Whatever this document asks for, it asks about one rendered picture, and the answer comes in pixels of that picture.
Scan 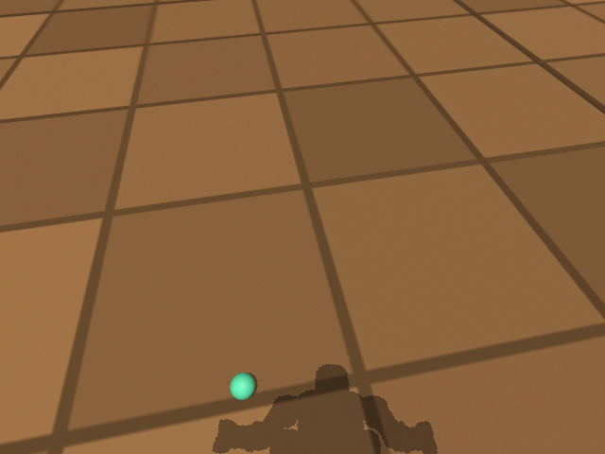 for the ball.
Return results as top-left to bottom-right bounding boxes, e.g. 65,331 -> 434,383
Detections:
230,373 -> 255,400

